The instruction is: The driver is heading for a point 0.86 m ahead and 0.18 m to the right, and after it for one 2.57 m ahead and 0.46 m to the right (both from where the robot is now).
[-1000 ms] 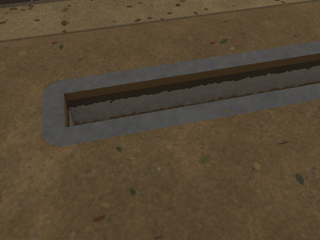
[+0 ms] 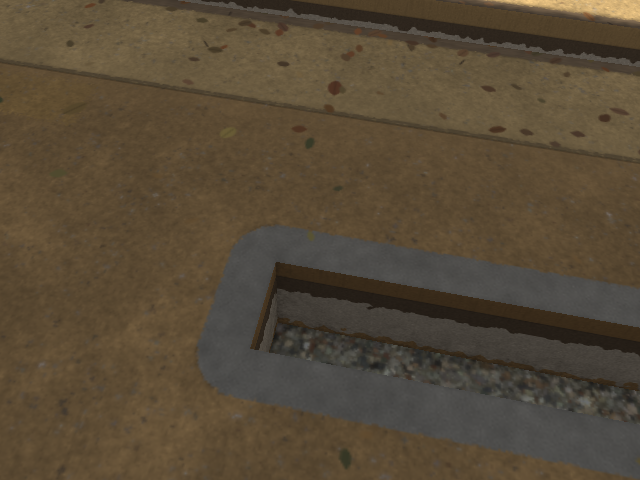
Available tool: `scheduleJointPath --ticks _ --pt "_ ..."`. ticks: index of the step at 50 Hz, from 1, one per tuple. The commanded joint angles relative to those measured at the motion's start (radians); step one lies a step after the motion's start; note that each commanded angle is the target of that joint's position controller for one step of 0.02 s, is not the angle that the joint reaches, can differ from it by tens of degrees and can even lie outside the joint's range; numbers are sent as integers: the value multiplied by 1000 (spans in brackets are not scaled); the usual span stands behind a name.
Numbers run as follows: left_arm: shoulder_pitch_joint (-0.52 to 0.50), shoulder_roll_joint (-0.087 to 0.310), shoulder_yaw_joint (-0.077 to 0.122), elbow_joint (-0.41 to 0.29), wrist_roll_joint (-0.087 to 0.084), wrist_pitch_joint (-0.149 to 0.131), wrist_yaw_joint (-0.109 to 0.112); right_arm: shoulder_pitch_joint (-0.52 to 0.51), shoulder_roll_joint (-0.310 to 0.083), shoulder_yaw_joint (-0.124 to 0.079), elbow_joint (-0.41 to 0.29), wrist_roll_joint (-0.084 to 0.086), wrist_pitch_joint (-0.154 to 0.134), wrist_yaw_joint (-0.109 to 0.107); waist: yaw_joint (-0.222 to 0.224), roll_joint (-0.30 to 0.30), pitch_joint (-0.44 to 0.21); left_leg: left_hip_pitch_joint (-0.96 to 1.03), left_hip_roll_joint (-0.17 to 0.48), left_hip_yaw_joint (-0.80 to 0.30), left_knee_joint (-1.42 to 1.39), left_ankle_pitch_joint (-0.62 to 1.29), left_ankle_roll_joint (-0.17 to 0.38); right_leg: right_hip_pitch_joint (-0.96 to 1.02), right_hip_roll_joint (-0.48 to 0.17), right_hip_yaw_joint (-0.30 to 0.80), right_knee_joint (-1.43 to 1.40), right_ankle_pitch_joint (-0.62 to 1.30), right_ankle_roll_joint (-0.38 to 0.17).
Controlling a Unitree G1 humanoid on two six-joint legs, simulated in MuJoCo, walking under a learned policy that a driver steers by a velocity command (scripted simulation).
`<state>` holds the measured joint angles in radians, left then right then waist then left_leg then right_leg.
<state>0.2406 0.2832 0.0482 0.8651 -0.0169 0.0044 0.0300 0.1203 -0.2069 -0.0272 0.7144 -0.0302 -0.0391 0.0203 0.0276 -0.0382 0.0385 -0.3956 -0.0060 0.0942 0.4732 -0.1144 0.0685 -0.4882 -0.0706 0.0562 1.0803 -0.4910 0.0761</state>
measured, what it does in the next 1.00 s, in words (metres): walks ahead: right foot, then left foot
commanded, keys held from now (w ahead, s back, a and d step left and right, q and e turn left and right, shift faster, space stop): e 0.06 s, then w+e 0.48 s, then w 0.04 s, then w+q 0.42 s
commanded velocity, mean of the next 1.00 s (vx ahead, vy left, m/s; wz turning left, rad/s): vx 0.38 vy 0.00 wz -0.23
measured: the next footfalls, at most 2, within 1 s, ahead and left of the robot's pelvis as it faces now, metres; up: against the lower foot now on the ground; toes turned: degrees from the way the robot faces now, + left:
right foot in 0.32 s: +0.03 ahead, -0.15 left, +0.00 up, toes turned -15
left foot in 0.78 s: +0.43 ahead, -0.05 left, +0.00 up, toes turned -18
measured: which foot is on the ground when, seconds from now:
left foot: down 0.00-0.30, up 0.32-0.76, down 0.78-1.00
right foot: up 0.00-0.30, down 0.32-0.78, up 0.80-1.00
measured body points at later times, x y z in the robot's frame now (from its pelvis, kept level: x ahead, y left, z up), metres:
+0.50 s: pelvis +0.08 -0.07 +0.02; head +0.08 -0.11 +0.47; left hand +0.13 +0.19 -0.09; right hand +0.19 -0.38 -0.09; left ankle +0.22 +0.08 -0.66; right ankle -0.01 -0.14 -0.73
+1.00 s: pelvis +0.35 -0.10 +0.01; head +0.38 -0.11 +0.46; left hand +0.56 +0.12 -0.09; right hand +0.32 -0.38 -0.12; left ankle +0.39 -0.04 -0.73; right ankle +0.32 -0.27 -0.66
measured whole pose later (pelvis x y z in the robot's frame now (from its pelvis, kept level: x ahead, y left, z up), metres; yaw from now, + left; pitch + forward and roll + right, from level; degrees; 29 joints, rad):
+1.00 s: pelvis +0.35 -0.10 +0.01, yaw -14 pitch +1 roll +1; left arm 0.21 0.27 0.06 0.73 0.01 -0.10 0.02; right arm 0.31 -0.25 -0.06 0.88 0.01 -0.07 0.03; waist -0.04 -0.03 0.05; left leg -0.22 -0.12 -0.04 0.35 -0.15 0.09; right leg -0.55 -0.08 0.07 1.07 -0.29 0.01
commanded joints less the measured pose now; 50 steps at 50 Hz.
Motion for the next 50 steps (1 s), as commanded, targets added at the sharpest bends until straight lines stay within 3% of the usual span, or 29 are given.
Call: scheduleJointPath --ticks 1,4,6,11,13,14,15,16,17,18,19,21,22,25,29,34,36,37,38,39,40,41,42,43,44,45,46,49,50 --pt "129 79 35 -35 5 27 27 -26 -160 -52 -41 -3 -16 -27 19 152 -148 64 301 -165 -222 224 204 43 -9 -16 51 76 11" --pt "57 73 41 -83 7 38 27 -3 -163 -58 -12 9 -2 -58 -7 158 -134 115 324 -163 -269 -51 193 -35 -35 -17 -10 135 -7" --pt "38 65 41 -102 8 37 17 1 -184 -69 1 22 0 -66 -13 177 -133 132 336 -171 -305 -231 178 -32 -41 -39 -81 149 -28" --pt "46 59 45 -102 6 23 -13 -13 -229 -92 22 50 5 -53 -1 166 -112 128 344 -120 -323 -382 133 116 -7 -128 -318 102 -107" --pt "114 50 50 -73 0 21 -25 -42 -229 -93 24 66 16 -45 42 147 -97 91 329 -80 -277 -462 95 227 16 -179 -476 154 -152" --pt "188 47 55 -33 0 20 -27 -60 -203 -87 23 68 23 -46 70 108 -86 46 290 -38 -199 -507 64 310 53 -209 -553 169 -178" --pt "277 59 63 10 1 16 -24 -70 -155 -77 22 61 29 -43 90 7 -57 -37 221 33 -2 -521 18 388 48 -140 -642 101 -215" --pt "341 129 77 10 7 6 -13 -98 -73 -55 4 43 26 -27 90 -236 -16 -298 114 118 423 -515 -55 483 -176 233 -758 -10 -303" --pt "286 224 82 -55 20 -27 -25 -135 -91 -60 -47 52 2 -19 55 -238 35 -541 -3 -45 551 -475 -66 476 -304 642 -915 -202 -430" --pt "215 194 76 -83 37 -57 -28 -183 -160 -72 -53 72 -25 -13 49 -133 73 -593 45 -139 593 -357 -44 458 -308 623 -977 -208 -416" --pt "164 162 65 -96 27 -75 -24 -163 -196 -83 -40 70 -43 -10 15 -122 80 -597 70 -153 562 -230 -34 466 -280 535 -960 -124 -372" --pt "147 114 50 -104 6 -75 -16 -141 -192 -88 2 31 -58 -18 -4 -77 36 -509 82 -152 481 -89 -54 462 -203 374 -929 80 -309" --pt "171 90 42 -102 8 -76 -10 -150 -176 -87 10 28 -60 -15 -4 -75 15 -467 69 -144 449 -22 -62 466 -175 320 -924 182 -293" --pt "250 80 41 -83 8 -79 1 -181 -122 -75 13 33 -58 -6 7 -68 -13 -393 29 -126 318 110 -74 488 -122 213 -884 436 -265" --pt "298 81 44 -73 7 -68 12 -275 -82 -54 -13 43 -60 16 44 -110 21 -286 2 -102 140 202 -80 422 -96 165 -872 460 -256" --pt "319 90 50 -45 0 -63 11 -316 -97 -42 -31 60 -65 41 68 -109 84 -299 30 -79 58 131 -32 513 -169 160 -854 492 -266" --pt "307 104 55 -37 -2 -55 8 -276 -119 -47 -27 56 -70 48 46 -125 71 -237 19 -52 36 63 6 562 -184 134 -809 675 -246" --pt "288 118 58 -38 -3 -53 8 -221 -144 -58 -15 52 -71 47 17 -133 29 -146 -7 -28 38 36 31 577 -176 108 -741 886 -232" --pt "266 128 61 -40 -3 -49 7 -116 -174 -73 13 48 -66 43 -40 -121 -45 -3 -48 4 27 28 59 580 -142 66 -614 1099 -211" --pt "238 131 60 -48 4 -50 6 68 -212 -90 64 46 -60 36 -120 -100 -156 246 -37 -30 47 52 95 488 -94 24 -416 1141 -178" --pt "246 98 46 -65 30 -57 7 259 -277 -100 93 42 -53 29 -173 66 -308 559 161 -316 61 11 174 256 -26 -6 -86 778 -146" --pt "372 -38 11 -75 21 -80 -14 304 -303 -102 124 50 -54 47 -82 378 -419 822 354 -865 -127 -294 333 -111 144 44 224 -28 -84" --pt "273 68 26 -81 -7 -106 -19 254 -216 -84 121 69 -50 43 -119 286 -305 772 325 -910 -221 -426 284 -240 90 104 298 -21 -99" --pt "137 111 36 -119 -31 -126 -23 193 -179 -75 106 61 -47 31 -125 184 -156 632 299 -754 -225 -329 243 -284 52 86 285 57 -112" --pt "74 113 35 -135 -23 -141 -18 140 -182 -72 85 48 -47 26 -101 60 -103 495 260 -647 -228 -143 223 -234 18 74 227 125 -112" --pt "55 113 43 -142 1 -145 -11 111 -171 -67 80 36 -48 24 -69 34 -74 397 215 -560 -229 -8 215 -194 -7 62 158 169 -102" --pt "72 109 47 -150 19 -137 -8 103 -161 -60 78 22 -49 17 -35 71 -79 345 188 -514 -237 100 212 -141 -24 65 116 204 -91" --pt "48 85 46 -184 29 -106 0 133 -156 -54 92 46 -49 -2 -6 97 -57 231 161 -428 -259 200 219 -101 -41 39 -43 209 -45" --pt "1 72 41 -205 29 -99 3 144 -176 -58 95 48 -50 -11 -14 94 -34 198 159 -421 -275 182 218 -116 -37 28 -112 238 -30"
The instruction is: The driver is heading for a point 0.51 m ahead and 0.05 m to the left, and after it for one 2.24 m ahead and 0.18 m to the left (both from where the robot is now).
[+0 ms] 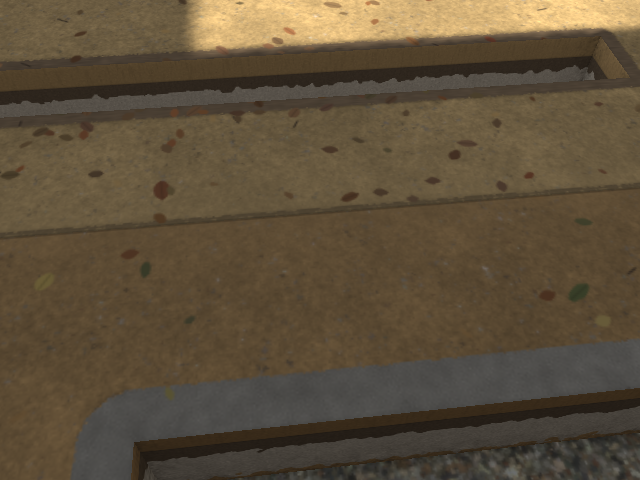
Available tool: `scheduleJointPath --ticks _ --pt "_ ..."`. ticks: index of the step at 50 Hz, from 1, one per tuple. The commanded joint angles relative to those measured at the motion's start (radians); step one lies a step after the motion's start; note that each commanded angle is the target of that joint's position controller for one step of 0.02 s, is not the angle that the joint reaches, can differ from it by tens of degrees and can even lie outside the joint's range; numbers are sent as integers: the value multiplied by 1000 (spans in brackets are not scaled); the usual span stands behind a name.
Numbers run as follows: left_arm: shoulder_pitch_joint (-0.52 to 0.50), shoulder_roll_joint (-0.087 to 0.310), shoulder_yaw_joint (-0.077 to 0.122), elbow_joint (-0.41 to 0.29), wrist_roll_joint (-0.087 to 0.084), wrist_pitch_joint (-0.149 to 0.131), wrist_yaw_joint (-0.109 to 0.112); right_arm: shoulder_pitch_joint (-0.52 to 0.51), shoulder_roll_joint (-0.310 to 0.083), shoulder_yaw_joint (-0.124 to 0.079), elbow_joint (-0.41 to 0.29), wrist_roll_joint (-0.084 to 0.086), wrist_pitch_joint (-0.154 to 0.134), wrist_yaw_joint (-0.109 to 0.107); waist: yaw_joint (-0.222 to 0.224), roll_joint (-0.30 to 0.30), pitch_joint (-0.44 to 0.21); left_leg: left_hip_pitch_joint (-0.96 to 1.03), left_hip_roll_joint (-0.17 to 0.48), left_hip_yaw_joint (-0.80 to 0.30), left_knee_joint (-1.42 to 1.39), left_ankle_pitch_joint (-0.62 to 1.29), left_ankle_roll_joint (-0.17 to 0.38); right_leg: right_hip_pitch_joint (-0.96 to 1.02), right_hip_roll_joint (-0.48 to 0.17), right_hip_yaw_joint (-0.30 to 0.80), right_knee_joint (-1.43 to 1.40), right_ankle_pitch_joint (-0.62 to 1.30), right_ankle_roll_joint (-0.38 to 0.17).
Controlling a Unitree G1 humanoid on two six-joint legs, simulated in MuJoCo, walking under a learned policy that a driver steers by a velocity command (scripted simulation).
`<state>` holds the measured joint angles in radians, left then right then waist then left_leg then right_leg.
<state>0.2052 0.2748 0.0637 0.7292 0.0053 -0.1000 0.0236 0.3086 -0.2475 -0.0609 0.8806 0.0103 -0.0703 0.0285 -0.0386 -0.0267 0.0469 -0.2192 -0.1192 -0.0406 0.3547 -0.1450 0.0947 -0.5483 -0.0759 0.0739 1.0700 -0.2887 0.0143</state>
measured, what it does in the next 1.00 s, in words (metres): walks ahead: right foot, then left foot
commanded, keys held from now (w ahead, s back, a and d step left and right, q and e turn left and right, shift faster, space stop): w+q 0.54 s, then e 0.46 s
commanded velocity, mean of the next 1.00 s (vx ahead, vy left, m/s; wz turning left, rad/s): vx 0.37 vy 0.00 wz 0.24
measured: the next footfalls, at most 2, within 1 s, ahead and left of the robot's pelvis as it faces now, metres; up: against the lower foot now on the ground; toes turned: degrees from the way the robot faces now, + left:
right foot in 0.24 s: +0.25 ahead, -0.14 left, +0.00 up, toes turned +11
left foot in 0.80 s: +0.65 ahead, +0.33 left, +0.00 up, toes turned +16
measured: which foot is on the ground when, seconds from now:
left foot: down 0.00-0.24, up 0.26-0.78, down 0.80-1.00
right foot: up 0.00-0.22, down 0.24-0.82, up 0.84-1.00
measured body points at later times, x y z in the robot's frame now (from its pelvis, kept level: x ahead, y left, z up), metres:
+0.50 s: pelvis +0.26 -0.02 -0.01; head +0.27 -0.02 +0.44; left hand +0.20 +0.25 -0.12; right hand +0.49 -0.24 -0.10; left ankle +0.26 +0.14 -0.66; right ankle +0.22 -0.15 -0.74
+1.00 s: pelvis +0.50 +0.18 -0.03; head +0.56 +0.21 +0.42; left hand +0.56 +0.48 -0.16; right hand +0.70 -0.04 -0.14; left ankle +0.62 +0.31 -0.74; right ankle +0.48 +0.01 -0.65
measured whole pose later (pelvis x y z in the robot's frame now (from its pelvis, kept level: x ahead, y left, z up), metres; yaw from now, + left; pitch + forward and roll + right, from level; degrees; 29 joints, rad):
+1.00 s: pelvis +0.50 +0.18 -0.03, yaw +13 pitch +2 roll +1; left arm 0.14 0.32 0.06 0.79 -0.04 0.00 0.04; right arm 0.11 -0.23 -0.04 0.81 -0.01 -0.07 0.01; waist 0.01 -0.07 0.13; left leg -0.50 -0.01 0.07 0.49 -0.02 0.05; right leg -0.55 -0.04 0.10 1.32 -0.47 0.01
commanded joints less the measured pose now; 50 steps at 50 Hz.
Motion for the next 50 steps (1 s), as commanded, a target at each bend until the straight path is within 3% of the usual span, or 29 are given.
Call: scheduleJointPath --ticks 1,4,6,7,9,10,12,13,14,15,17,20,25,28,31,34,35,36,37,39,40,41,42,44,45,46,47,48,50 --pt "-14 70 20 -85 6 8 10 -30 -162 -31 -70 6 -20 -27 38 75 -27 1 264 -279 -166 184 182 -60 -24 5 -181 102 39" --pt "-154 45 10 -137 14 -10 -11 10 -180 -35 -66 9 -1 -48 -7 72 -26 -46 196 -232 -149 152 129 14 26 -10 -413 360 31" --pt "-121 42 17 -137 19 -14 -15 17 -193 -36 -71 -12 15 -47 12 121 -70 -202 144 -180 -122 252 128 243 96 -53 -365 459 50" --pt "15 80 36 -73 7 -21 -28 16 -194 -40 -90 -52 15 -43 49 134 -163 -236 204 -196 -61 342 140 391 102 -71 -110 525 63" --pt "52 114 48 -76 11 -32 -39 -37 -149 -33 -131 -30 27 -40 96 103 -121 -162 208 -247 78 366 131 293 77 -44 -72 316 46" --pt "-86 81 33 -148 8 -26 -25 -41 -153 -27 -144 28 36 -40 71 95 4 -101 184 -301 39 246 108 191 92 -37 -422 -31 31" --pt "27 112 53 -133 -12 -33 -25 -42 -158 -22 -149 3 47 -48 157 105 -62 -3 154 -361 263 297 81 372 97 -31 -648 104 -12" --pt "183 249 80 -121 -7 -30 -30 81 -77 -2 -162 -9 56 -45 131 -97 -260 -111 68 -248 606 -35 38 660 -165 206 -605 304 -141" --pt "240 256 74 -96 4 -20 -42 217 -19 10 -168 1 44 -37 49 -343 -280 -453 -43 -204 872 -509 -2 839 -329 555 -652 542 -313" --pt "219 193 72 -79 -29 -31 -46 185 -137 -15 -176 36 32 -42 68 -306 -209 -605 47 -146 1063 -459 -8 730 -401 666 -721 307 -389" --pt "112 83 35 -101 -30 -34 -60 26 -209 -45 -192 16 68 -44 67 5 -59 -578 135 -126 1128 -258 -7 468 -301 392 -741 203 -330" --pt "84 60 16 -73 -26 -34 -48 -49 -114 -39 -231 28 90 -29 39 -10 40 -533 197 -137 889 -133 -12 375 -190 172 -853 172 -237" --pt "232 176 57 33 -8 -33 -24 -131 -77 -13 -252 -26 58 -2 86 2 -102 -661 196 -16 884 38 -29 627 -235 36 -721 454 -241" --pt "343 112 36 52 -8 -51 -9 -365 -99 -23 -306 49 22 11 176 -107 58 -994 194 -118 745 0 -35 758 -212 43 -762 113 -171" --pt "529 97 34 112 -36 -40 18 -560 -62 -6 -362 35 -3 23 232 -65 219 -1098 144 -44 619 15 -70 785 -256 112 -849 8 -200" --pt "423 122 30 113 -49 6 26 -581 -39 19 -388 36 -13 54 121 -34 228 -843 165 -3 431 173 -26 587 -223 49 -875 147 -166" --pt "255 140 23 71 -55 28 12 -488 -9 42 -371 21 -24 89 36 35 148 -329 123 22 226 439 3 252 -150 -100 -944 165 -124" --pt "322 170 41 106 -52 32 6 -510 -12 34 -357 3 -27 97 60 10 57 -59 89 43 292 622 8 171 -171 -130 -1006 144 -114" --pt "254 190 33 93 -70 26 -7 -428 -30 21 -344 6 -18 86 0 -28 13 14 88 11 329 484 8 243 -175 -153 -990 262 -109" --pt "176 232 46 91 -54 10 -15 -166 -149 -18 -253 -43 -16 42 -158 -111 -101 197 37 54 330 276 49 364 -103 -208 -720 649 -45" --pt "217 228 48 103 -39 13 -13 -47 -210 -34 -211 -58 -7 11 -201 -112 -158 328 140 -23 293 467 86 338 -71 -189 -491 629 6" --pt "424 -3 -23 94 -12 19 -27 35 -247 -31 -182 -105 -1 9 -78 53 -410 780 424 -287 397 925 251 45 10 -90 -52 -80 56" --pt "487 -73 -64 98 -22 22 -31 88 -221 -33 -144 -62 0 15 -37 117 -689 785 499 -528 217 607 278 53 62 100 55 -364 38" --pt "283 21 -42 55 -54 44 -9 -77 -138 -8 -177 -48 4 11 -12 81 -551 546 455 -504 68 352 201 28 14 94 95 -239 17" --pt "265 44 -34 63 -44 58 8 -150 -85 9 -180 -38 1 8 24 87 -441 379 452 -425 39 378 188 25 -13 78 82 -208 16" --pt "186 149 9 75 -63 61 9 -139 -130 -17 -163 -9 -21 -7 2 113 -318 185 399 -331 -33 277 156 39 -12 66 93 -103 -12" --pt "228 114 10 104 -59 76 10 -118 -139 -23 -133 -16 -28 -14 41 187 -289 96 423 -332 -89 196 164 73 -3 54 248 -152 -15" --pt "206 78 14 103 -64 102 20 -171 -147 -34 -115 -23 -24 -27 90 131 -178 -74 411 -263 -120 121 164 71 4 52 298 -153 -5" --pt "239 52 12 112 -41 153 39 -219 -81 -8 -131 -8 -10 -47 126 186 -128 -136 433 -245 -176 -95 169 -58 35 32 544 -167 -10"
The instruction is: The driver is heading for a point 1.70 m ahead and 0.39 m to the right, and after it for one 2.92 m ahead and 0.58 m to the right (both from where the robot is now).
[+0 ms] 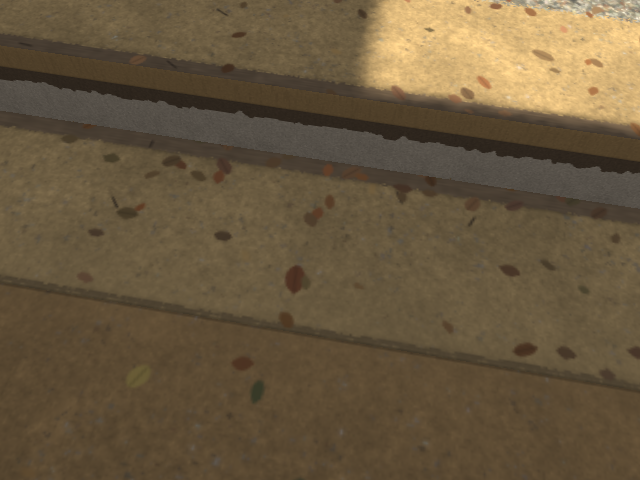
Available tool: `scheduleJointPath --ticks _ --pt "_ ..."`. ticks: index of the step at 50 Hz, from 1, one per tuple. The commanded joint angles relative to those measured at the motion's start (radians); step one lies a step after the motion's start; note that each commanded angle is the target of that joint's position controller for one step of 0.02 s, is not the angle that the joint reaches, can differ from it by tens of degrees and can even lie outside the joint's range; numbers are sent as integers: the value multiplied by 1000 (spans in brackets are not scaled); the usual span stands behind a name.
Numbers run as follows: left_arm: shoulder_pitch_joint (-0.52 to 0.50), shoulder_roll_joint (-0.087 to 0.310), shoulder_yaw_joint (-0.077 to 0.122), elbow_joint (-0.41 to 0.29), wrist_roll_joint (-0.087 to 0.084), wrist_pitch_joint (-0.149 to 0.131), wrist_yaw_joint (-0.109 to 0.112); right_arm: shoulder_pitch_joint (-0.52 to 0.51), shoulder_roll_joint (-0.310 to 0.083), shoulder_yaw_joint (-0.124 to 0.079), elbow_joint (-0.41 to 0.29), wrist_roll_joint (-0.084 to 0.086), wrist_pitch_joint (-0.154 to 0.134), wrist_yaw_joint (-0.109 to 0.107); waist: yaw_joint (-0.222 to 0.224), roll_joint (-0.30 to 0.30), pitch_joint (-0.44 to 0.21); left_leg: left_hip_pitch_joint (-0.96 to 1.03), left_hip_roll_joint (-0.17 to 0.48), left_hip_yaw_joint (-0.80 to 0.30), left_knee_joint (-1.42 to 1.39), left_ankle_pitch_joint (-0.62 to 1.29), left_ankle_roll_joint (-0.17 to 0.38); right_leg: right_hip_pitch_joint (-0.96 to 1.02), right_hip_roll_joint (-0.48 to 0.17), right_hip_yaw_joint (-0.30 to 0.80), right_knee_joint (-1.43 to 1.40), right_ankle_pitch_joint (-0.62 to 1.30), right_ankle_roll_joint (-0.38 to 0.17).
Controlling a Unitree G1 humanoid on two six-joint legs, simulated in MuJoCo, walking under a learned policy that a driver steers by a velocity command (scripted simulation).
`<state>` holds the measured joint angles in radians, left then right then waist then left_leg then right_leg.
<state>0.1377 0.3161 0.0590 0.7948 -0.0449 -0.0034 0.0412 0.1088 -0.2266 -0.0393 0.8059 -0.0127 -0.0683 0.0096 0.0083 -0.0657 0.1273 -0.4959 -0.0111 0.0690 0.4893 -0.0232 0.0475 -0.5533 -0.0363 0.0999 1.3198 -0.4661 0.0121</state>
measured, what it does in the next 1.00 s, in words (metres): walks ahead, turning right: right foot, then left foot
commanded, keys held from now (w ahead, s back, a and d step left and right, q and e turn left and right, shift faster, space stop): e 0.58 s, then no key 0.16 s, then q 0.26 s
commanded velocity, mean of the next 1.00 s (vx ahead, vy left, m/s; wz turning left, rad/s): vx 0.02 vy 0.00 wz -0.36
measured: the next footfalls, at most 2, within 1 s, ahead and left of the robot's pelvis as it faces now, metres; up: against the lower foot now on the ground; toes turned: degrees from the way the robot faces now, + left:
right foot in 0.36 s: +0.15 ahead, -0.18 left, +0.00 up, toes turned -19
left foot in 0.78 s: +0.26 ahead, +0.03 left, +0.00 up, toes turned -27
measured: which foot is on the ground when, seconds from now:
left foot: down 0.00-0.36, up 0.38-0.76, down 0.78-1.00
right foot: up 0.00-0.34, down 0.36-1.00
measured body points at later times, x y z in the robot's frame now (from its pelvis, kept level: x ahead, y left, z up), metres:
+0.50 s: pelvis +0.08 -0.04 +0.01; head +0.10 -0.09 +0.46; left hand +0.24 +0.20 -0.06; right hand +0.21 -0.34 -0.09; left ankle +0.12 +0.10 -0.63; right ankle +0.11 -0.16 -0.72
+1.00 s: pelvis +0.16 -0.03 +0.02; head +0.19 -0.02 +0.47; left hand +0.40 +0.14 -0.08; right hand +0.21 -0.30 -0.08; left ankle +0.22 +0.05 -0.72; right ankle +0.11 -0.17 -0.72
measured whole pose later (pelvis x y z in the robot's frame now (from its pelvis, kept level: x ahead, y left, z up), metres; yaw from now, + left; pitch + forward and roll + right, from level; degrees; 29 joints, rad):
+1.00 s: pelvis +0.16 -0.03 +0.02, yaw -22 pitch +2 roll +0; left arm 0.18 0.25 0.02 0.61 0.02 0.01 -0.01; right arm 0.17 -0.22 0.01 0.66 0.00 0.02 0.01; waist -0.01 -0.03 0.01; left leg -0.32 -0.07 -0.07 0.48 -0.20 0.05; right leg -0.27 -0.02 0.06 0.48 -0.24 0.03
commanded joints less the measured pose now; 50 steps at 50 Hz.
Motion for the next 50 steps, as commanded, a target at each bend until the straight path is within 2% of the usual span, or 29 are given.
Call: scheduleJointPath --ticks 1,2,3,4,7,8,11,14,16,17,18,19,20,21,22,24,25,28,31,35,37,38,39,40,41,42,43,46,50 --pt "276 25 18 -9 26 66 27 -45 -63 -10 -56 29 8 -37 117 227 -204 123 301 -316 -294 -242 169 -105 -35 29 177 119 -14" --pt "211 39 18 -34 35 71 26 -28 -56 -9 -55 27 17 -51 93 204 -179 101 300 -269 -293 -237 167 -132 -24 23 149 154 -7" --pt "160 31 11 -93 39 66 15 -18 -66 -4 -68 0 27 -71 96 175 -202 94 329 -251 -262 -175 173 -120 -45 75 87 226 8" --pt "124 1 -6 -131 32 66 10 -11 -101 -10 -84 -14 44 -81 98 183 -187 95 299 -199 -256 -193 199 -158 -32 3 -26 251 23" --pt "131 47 -1 -171 45 68 -17 -50 -193 -33 -128 11 49 -104 100 157 -242 104 320 -154 -298 -192 208 -35 -48 -22 -215 330 34" --pt "136 73 5 -181 54 75 -22 -45 -213 -38 -134 7 41 -107 96 152 -241 110 357 -159 -313 -203 212 -32 -59 -18 -172 356 37" --pt "146 81 10 -232 53 104 -14 -53 -222 -38 -156 23 60 -98 80 140 -205 196 360 -114 -286 -260 197 -75 -76 -29 -210 262 23" --pt "99 54 -2 -282 42 96 -34 9 -237 -46 -164 38 98 -74 9 140 -190 325 350 -81 -250 -358 175 -73 -67 -83 -418 159 -9" --pt "133 40 0 -267 27 80 -51 11 -216 -44 -148 55 130 -57 1 135 -170 378 292 -18 -185 -429 128 21 -22 -173 -722 174 -42" --pt "161 60 17 -234 29 79 -57 34 -183 -40 -117 60 147 -49 -9 88 -150 384 250 29 -90 -457 89 97 22 -226 -903 220 -60" --pt "243 122 42 -204 51 75 -61 64 -145 -32 -99 44 150 -43 3 -11 -143 241 184 75 95 -462 53 263 -9 -118 -936 241 -93" --pt "283 229 71 -234 61 61 -57 4 -125 -19 -139 -2 140 -30 26 -173 -60 -82 45 102 376 -599 -35 355 -170 244 -1036 156 -188" --pt "241 296 77 -286 88 26 -56 -49 -116 -19 -196 -20 131 -38 7 -208 -86 -164 -11 -112 603 -589 -49 226 -278 572 -1115 -34 -295" --pt "166 217 48 -314 91 3 -46 -73 -115 -17 -206 9 124 -37 -13 -129 -105 -203 3 -189 752 -501 -56 239 -269 531 -1124 -35 -299" --pt "116 160 28 -331 74 3 -29 -56 -116 -14 -204 24 115 -35 -37 -88 -123 -221 22 -196 789 -415 -62 263 -224 430 -1086 25 -257" --pt "78 109 11 -359 48 12 -6 -73 -119 -14 -208 20 100 -47 -30 -53 -175 -264 32 -189 779 -318 -77 339 -159 326 -1014 140 -206" --pt "90 92 3 -365 50 15 4 -88 -107 -8 -213 21 96 -45 -23 -54 -204 -253 26 -178 757 -284 -79 358 -139 302 -997 177 -199" --pt "146 89 5 -369 51 26 30 -127 -72 16 -227 25 92 -36 14 -69 -242 -227 -5 -145 540 -298 -83 433 -127 289 -980 236 -210" --pt "137 112 15 -387 57 22 39 -110 -96 17 -208 15 78 -16 30 -82 -257 -179 4 -146 441 -301 -94 414 -157 306 -964 289 -249" --pt "109 105 8 -385 50 22 26 -60 -83 25 -199 18 65 2 37 -100 -251 -38 -4 -113 243 -361 -72 339 -142 291 -935 320 -249" --pt "55 88 1 -380 37 26 11 9 -70 22 -177 16 60 10 -7 -87 -251 117 -14 -78 5 -224 -43 281 -102 252 -877 363 -211" --pt "65 61 -6 -359 33 20 -5 46 -77 14 -159 0 51 13 -22 -56 -282 271 9 -99 -62 -111 -30 214 -62 207 -842 289 -158" --pt "94 -19 -29 -337 47 11 -24 73 -121 7 -164 -23 48 12 -12 86 -296 386 153 -263 -131 -72 10 119 39 105 -695 98 -77" --pt "160 -65 -41 -327 60 10 -40 -34 -136 19 -188 -28 59 1 88 284 -208 292 229 -465 -240 -204 103 50 106 14 -665 -26 -18" --pt "187 -14 -30 -313 62 10 -40 -75 -126 18 -210 -26 60 -5 109 331 -181 164 274 -548 -286 -340 172 149 33 28 -677 -14 7" --pt "122 11 -22 -306 57 5 -39 -103 -84 27 -223 -8 62 -7 83 267 -145 158 220 -490 -266 -396 153 179 20 10 -773 99 3" --pt "57 15 -17 -294 65 0 -40 -93 -87 24 -224 4 65 -6 46 220 -151 196 162 -420 -240 -402 112 195 21 4 -834 165 -4" --pt "16 34 -6 -278 68 -6 -54 -28 -147 7 -214 4 68 -3 16 186 -205 270 108 -361 -186 -216 81 280 23 -36 -898 250 -1" --pt "23 40 3 -251 57 0 -44 22 -176 -12 -242 11 78 -7 -2 184 -208 327 113 -410 -128 -32 130 214 43 -88 -819 214 13"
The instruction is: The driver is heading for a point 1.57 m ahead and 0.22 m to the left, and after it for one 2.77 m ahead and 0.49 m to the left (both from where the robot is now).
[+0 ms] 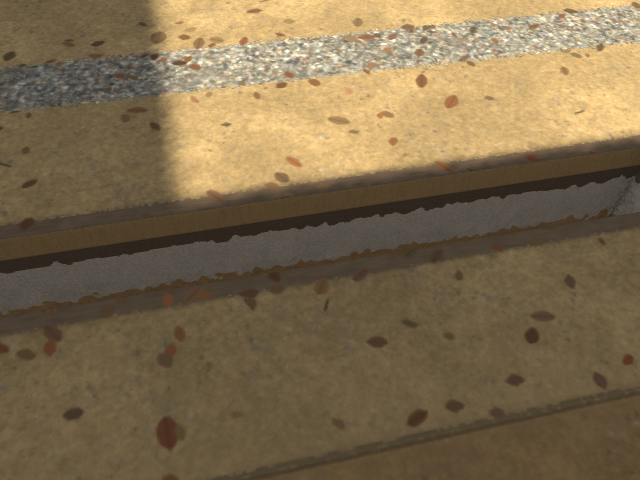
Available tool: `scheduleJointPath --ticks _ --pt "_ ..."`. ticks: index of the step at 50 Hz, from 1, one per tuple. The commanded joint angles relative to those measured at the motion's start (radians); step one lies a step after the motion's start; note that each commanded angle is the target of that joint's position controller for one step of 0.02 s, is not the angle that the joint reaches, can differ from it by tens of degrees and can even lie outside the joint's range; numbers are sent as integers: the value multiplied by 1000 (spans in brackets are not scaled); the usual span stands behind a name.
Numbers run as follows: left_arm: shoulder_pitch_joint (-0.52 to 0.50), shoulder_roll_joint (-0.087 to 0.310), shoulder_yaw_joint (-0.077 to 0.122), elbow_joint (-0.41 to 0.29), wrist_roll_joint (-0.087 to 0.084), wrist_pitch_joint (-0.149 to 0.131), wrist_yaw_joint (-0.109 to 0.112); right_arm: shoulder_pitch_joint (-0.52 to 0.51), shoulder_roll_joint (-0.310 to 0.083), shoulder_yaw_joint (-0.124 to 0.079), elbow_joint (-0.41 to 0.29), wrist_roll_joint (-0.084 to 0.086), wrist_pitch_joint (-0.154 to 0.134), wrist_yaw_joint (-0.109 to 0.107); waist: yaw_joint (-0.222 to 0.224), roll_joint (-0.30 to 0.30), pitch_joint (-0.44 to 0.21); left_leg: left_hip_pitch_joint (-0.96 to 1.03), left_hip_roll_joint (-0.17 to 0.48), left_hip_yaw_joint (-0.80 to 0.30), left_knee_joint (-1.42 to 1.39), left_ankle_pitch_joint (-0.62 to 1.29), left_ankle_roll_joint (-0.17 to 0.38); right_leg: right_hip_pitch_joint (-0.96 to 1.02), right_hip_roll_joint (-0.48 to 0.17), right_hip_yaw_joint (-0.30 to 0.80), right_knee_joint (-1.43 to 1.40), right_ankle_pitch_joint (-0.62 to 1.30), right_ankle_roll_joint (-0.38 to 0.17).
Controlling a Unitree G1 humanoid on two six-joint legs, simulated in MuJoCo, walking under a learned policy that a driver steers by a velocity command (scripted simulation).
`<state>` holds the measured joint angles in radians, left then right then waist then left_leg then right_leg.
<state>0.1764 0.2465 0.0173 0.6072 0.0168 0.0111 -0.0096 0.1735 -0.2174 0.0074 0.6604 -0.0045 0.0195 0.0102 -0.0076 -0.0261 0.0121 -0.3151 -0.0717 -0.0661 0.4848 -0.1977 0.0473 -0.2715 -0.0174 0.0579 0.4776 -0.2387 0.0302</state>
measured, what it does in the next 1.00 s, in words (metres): walks ahead: left foot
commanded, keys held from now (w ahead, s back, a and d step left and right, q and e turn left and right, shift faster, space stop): q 0.30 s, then w+q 0.18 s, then w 0.06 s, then w+e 0.46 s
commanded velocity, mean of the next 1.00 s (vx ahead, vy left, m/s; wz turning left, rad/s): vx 0.24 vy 0.00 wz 0.18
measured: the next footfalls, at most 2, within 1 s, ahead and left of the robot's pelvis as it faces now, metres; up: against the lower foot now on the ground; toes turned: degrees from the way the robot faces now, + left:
left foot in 0.46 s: +0.06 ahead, +0.14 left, +0.00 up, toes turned +19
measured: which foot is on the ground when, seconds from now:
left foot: down 0.00-0.18, up 0.20-0.44, down 0.46-1.00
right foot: down 0.00-0.46, up 0.48-1.00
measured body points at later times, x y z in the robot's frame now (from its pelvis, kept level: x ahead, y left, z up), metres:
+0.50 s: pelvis +0.04 +0.04 -0.02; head +0.06 +0.07 +0.43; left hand +0.07 +0.34 -0.14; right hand +0.27 -0.17 -0.09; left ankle +0.02 +0.13 -0.74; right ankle +0.00 -0.14 -0.72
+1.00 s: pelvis +0.27 +0.12 -0.02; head +0.31 +0.14 +0.43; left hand +0.44 +0.39 -0.11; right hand +0.32 -0.15 -0.14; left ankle +0.03 +0.13 -0.73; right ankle +0.44 +0.07 -0.73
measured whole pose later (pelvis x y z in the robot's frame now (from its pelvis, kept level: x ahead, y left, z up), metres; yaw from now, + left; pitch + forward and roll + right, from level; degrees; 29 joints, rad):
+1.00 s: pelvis +0.27 +0.12 -0.02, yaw +12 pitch +3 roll -1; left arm 0.06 0.27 0.04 0.66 -0.04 -0.07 -0.09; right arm 0.42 -0.27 -0.03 0.83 -0.01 -0.06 -0.01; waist -0.07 -0.01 0.03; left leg 0.24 -0.04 0.12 0.19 -0.44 0.04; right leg -0.57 0.03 -0.10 0.53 0.01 -0.13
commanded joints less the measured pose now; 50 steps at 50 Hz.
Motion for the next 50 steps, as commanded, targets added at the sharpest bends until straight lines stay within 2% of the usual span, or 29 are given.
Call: scheduleJointPath --ticks 1,5,7,9,10,11,12,13,14,15,17,18,19,21,22,23,24,25,26,27,28,29,31,35,38,43,45,48,50 --pt "-18 107 46 -61 -6 -15 8 -32 -186 -63 -107 3 -6 -11 10 143 -103 164 178 -297 -104 183 144 -89 26 -48 42 -15 -3" --pt "14 106 57 -38 -15 -26 1 -35 -182 -75 -163 -1 13 -19 24 120 -131 125 152 -324 -41 206 154 -74 15 -49 70 -14 -8" --pt "37 129 68 -22 -17 -28 3 -61 -169 -77 -197 3 15 -15 41 56 -134 -15 92 -258 23 175 114 51 -32 -28 34 55 -31" --pt "50 182 86 -8 -6 -23 17 -67 -139 -74 -211 13 11 -13 41 -121 -101 -226 1 -88 187 54 38 194 -167 84 -48 257 -120" --pt "40 201 95 -6 -2 -19 31 -27 -143 -79 -196 13 9 -9 24 -209 -102 -301 -13 -5 299 -159 2 244 -286 170 -67 408 -207" --pt "50 179 92 -19 -2 -21 44 -56 -176 -91 -193 11 12 -7 63 -205 -113 -361 15 10 523 -398 -28 267 -388 254 -65 588 -299" --pt "50 165 84 -33 -1 -25 53 -54 -194 -102 -192 14 18 -2 57 -109 -116 -403 46 5 716 -459 -61 270 -427 260 -54 710 -347" --pt "15 162 79 -45 -9 -28 62 -33 -177 -98 -189 18 32 2 23 -54 -104 -422 84 -29 776 -435 -78 257 -404 215 -46 696 -327" --pt "-28 166 77 -46 -22 -27 67 -26 -148 -85 -197 24 44 5 -1 -65 -84 -441 120 -49 735 -397 -84 256 -362 159 -52 615 -281" --pt "-41 173 77 -34 -22 -25 69 -35 -127 -74 -200 23 46 8 7 -94 -78 -436 126 -12 687 -331 -86 263 -332 101 -60 604 -252" --pt "-10 197 85 -9 -20 -14 65 -76 -99 -58 -213 18 46 25 38 -106 -72 -336 133 56 532 -261 -68 199 -282 3 -109 371 -223" --pt "-14 212 88 -5 -16 -8 55 -85 -97 -56 -214 31 46 36 47 -132 -63 -255 133 79 428 -263 -52 152 -266 -38 -132 243 -206" --pt "-4 229 95 5 -25 -10 46 -66 -112 -64 -209 34 48 41 48 -156 -59 -179 123 106 342 -273 -37 114 -262 -60 -154 120 -193" --pt "-7 241 102 31 -44 -16 24 10 -147 -84 -172 26 39 42 15 -121 -49 -17 86 179 162 -138 2 45 -262 -98 -133 -63 -171" --pt "11 216 95 50 -47 -22 17 87 -158 -97 -131 19 32 37 -10 -77 -55 104 37 217 104 -107 23 -13 -236 -135 -70 -132 -155" --pt "35 157 78 65 -33 -27 9 211 -204 -124 -83 20 22 29 -45 30 -84 273 16 174 61 -131 61 -100 -169 -216 135 -123 -122" --pt "-34 96 52 7 -1 -38 9 323 -333 -160 -92 15 10 10 -89 309 -82 444 257 -304 -96 -212 189 -419 -36 -280 544 -288 -15" --pt "-93 127 52 -32 -27 -57 8 293 -345 -149 -132 6 -19 13 -100 303 -134 432 386 -716 -284 -481 317 -583 43 -56 742 -328 7" --pt "-109 162 61 -22 -54 -80 -9 231 -288 -129 -134 3 -40 6 -88 227 -65 380 417 -677 -323 -532 308 -636 -16 -18 832 -262 -4" --pt "-95 164 62 -7 -57 -100 -21 213 -245 -116 -126 2 -52 0 -69 196 -16 334 389 -575 -297 -463 274 -633 -50 -24 835 -185 -21" --pt "-68 148 60 20 -44 -109 -20 185 -208 -105 -123 3 -57 -5 -50 145 -8 307 352 -472 -285 -370 237 -610 -76 -23 796 -102 -30" --pt "-56 147 65 37 -36 -113 -19 168 -175 -92 -118 1 -65 -7 -36 141 6 276 318 -391 -296 -267 209 -563 -90 -21 744 -48 -38" --pt "-43 137 68 67 -42 -107 -17 183 -146 -79 -88 -6 -81 -17 -28 129 5 284 288 -280 -329 -117 179 -525 -87 -30 706 41 -53" --pt "-75 107 66 71 -44 -98 -15 237 -149 -74 -10 -6 -100 -29 -48 97 35 358 274 -97 -365 163 141 -575 -82 -43 558 161 -62" --pt "-124 96 59 51 -47 -92 -23 226 -165 -73 26 -3 -103 -29 -59 103 82 327 262 -9 -418 194 128 -550 -67 -52 398 240 -58" --pt "-231 51 35 4 -54 -105 -70 257 -180 -67 101 5 -121 -10 -100 54 156 359 282 91 -470 272 115 -482 -35 -125 134 326 -109" --pt "-257 64 37 -18 -54 -110 -86 256 -202 -70 121 6 -117 -5 -102 71 135 422 281 138 -416 507 101 -434 -2 -158 63 330 -131" --pt "-155 131 63 -21 -56 -98 -87 241 -249 -84 124 3 -92 -24 -23 150 10 528 283 186 -196 1082 48 -288 86 -202 82 239 -154" --pt "94 207 99 28 -60 -85 -69 210 -260 -87 107 -6 -73 -42 103 168 -125 475 263 206 148 1208 25 -2 128 -191 65 222 -200"
Velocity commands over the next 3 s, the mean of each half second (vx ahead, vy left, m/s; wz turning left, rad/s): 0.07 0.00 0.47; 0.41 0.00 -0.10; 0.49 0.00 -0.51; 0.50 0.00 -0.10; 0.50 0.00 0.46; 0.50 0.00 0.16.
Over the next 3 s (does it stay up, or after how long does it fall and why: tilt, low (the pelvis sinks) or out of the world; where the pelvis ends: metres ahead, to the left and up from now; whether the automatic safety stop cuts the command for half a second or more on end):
stays up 1.38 0.27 0.01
